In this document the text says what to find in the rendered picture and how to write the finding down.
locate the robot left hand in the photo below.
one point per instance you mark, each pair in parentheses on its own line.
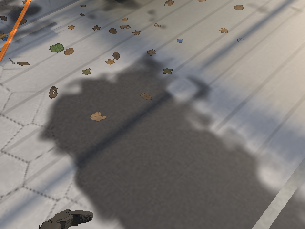
(66,219)

